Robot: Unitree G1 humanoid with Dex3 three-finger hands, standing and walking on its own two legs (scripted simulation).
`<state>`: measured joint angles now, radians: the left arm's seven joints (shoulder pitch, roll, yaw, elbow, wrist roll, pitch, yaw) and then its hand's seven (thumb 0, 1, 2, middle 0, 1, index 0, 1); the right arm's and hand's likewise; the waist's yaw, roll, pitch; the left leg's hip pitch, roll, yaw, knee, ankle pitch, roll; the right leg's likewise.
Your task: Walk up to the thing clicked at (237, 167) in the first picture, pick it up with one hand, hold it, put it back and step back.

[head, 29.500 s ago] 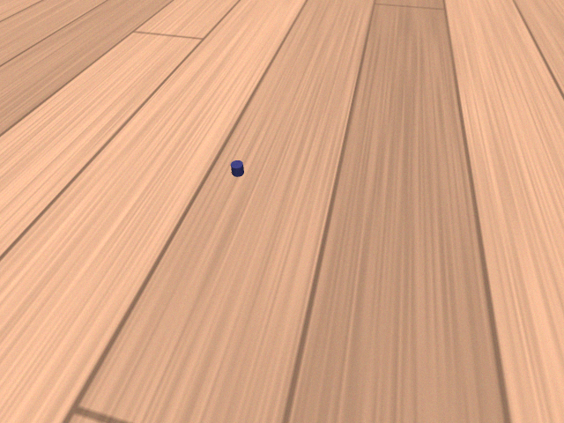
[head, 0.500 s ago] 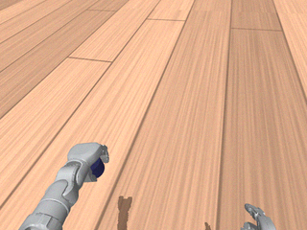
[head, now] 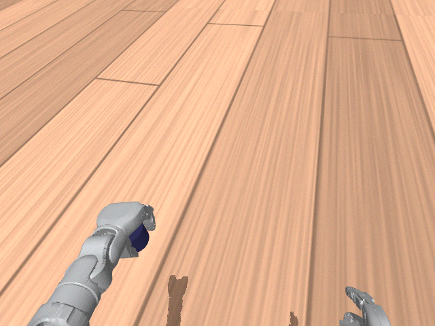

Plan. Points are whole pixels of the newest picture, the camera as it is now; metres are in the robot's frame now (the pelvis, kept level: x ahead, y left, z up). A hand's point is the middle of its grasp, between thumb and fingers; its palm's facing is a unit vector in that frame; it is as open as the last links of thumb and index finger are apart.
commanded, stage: hold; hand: left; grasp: from above
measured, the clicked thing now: (131, 234) +0.31 +0.23 -0.05
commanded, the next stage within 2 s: crouch in 0.06 s
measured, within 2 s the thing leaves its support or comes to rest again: neither
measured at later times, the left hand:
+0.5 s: hand (135, 251) +0.29 +0.23 -0.10, palm faces -0.46 -0.03 -0.89, open 8.0 cm
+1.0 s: hand (161, 260) +0.36 +0.23 -0.33, palm faces -0.42 +0.04 -0.91, open 7.9 cm
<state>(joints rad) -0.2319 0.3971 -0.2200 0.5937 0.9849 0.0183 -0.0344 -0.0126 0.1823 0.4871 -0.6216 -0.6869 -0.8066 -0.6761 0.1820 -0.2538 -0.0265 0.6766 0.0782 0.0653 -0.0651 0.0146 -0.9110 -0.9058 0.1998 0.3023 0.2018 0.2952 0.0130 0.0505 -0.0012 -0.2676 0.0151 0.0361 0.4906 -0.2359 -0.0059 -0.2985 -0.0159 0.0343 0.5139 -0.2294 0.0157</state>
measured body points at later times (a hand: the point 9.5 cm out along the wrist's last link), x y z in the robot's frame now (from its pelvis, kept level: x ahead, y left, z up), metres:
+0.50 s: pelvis +0.00 +0.00 -0.01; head +0.05 -0.01 +0.44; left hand +0.31 +0.23 -0.04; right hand +0.14 -0.26 -0.13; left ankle +0.01 +0.12 -0.74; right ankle +0.03 -0.13 -0.74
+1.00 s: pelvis -0.05 +0.01 -0.21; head +0.11 +0.02 +0.21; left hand +0.37 +0.23 -0.28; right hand +0.00 -0.27 -0.34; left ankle +0.01 +0.13 -0.74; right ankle +0.02 -0.13 -0.74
